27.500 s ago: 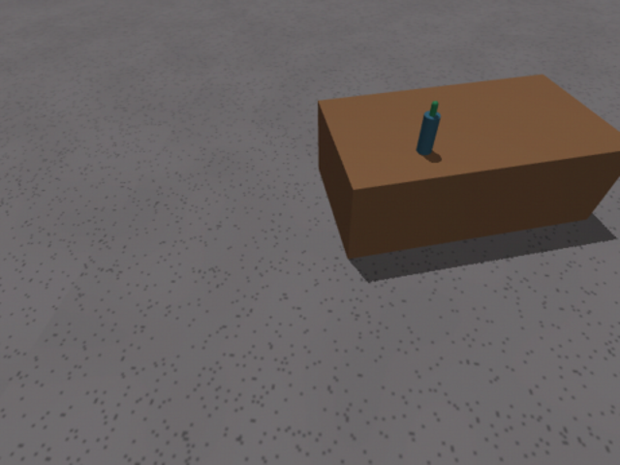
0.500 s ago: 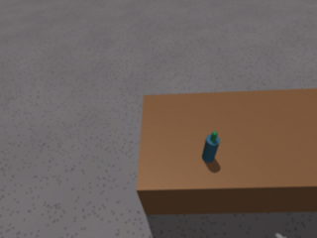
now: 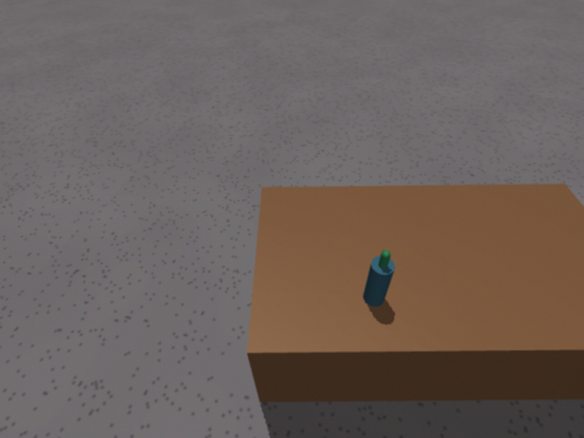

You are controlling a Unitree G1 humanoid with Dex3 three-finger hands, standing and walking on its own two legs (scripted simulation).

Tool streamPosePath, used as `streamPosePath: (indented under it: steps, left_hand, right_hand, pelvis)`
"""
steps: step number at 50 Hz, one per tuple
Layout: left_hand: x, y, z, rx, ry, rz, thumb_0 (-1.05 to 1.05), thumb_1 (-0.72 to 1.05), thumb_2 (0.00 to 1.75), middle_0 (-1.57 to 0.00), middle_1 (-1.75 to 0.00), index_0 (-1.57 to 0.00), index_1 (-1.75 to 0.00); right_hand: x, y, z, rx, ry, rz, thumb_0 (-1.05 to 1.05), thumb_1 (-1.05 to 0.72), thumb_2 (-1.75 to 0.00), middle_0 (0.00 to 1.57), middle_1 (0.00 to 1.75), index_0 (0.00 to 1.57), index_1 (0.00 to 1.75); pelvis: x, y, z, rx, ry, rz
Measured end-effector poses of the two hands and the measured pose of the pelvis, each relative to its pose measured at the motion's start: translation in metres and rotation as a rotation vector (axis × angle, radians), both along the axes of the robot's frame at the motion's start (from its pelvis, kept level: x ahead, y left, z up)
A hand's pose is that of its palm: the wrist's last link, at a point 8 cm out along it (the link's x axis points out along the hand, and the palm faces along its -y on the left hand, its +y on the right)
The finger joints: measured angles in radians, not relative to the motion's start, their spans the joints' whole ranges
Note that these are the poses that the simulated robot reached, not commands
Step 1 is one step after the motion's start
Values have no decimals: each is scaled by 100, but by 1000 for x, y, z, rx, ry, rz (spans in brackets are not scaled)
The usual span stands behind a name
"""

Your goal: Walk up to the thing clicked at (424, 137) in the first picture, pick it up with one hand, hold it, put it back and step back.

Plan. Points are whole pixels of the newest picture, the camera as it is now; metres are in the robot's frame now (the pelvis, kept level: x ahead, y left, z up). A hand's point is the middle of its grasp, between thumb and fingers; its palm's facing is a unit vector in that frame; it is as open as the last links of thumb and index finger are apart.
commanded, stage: stand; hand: right
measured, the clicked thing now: (379, 276) +0.56 -0.19 -0.29
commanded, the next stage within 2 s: none
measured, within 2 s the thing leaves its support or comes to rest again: neither
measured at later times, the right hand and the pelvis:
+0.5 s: hand out of the picture +0.06 -0.23 -0.16, palm faces -0.03 +0.94 -0.34, open 7.4 cm; pelvis +0.01 +0.02 +0.00, yaw +0 degrees
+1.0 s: hand out of the picture +0.08 -0.23 -0.15, palm faces -0.01 +0.94 -0.35, open 7.3 cm; pelvis +0.02 +0.02 +0.00, yaw +0 degrees
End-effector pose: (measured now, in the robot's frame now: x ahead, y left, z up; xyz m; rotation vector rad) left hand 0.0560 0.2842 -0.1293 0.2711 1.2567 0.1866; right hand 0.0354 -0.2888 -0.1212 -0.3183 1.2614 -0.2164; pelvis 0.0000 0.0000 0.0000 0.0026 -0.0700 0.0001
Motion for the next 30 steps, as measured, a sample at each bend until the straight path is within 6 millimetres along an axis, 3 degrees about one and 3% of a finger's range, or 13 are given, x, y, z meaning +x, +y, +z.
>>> streamPosePath:
  steps: [6, 11, 30]
  left_hand:
    - [-13, 8, 2, 11, 39, 10, 1, 90, 89, -20, -30, -20, -30]
    - [-14, 12, 3, 18, 47, 10, 1, 90, 89, -20, -30, -20, -30]
    - [12, 18, 2, 6, 18, -20, 1, 90, 89, -20, -30, -20, -30]
  right_hand:
    - [-6, 8, -4, 17, 26, 2, 0, -60, -82, 20, 29, 20, 30]
    - [-2, 14, -6, 28, 27, 5, 0, -79, -87, 20, 30, 21, 30]
    - [28, 15, 4, 3, -10, 12, 0, -91, -89, 20, 30, 21, 30]
  pelvis:
    - [-1, 5, 1, 1, 4, -2]
    - [1, 8, 1, 3, 3, -2]
    - [12, 17, 3, 1, 16, -6]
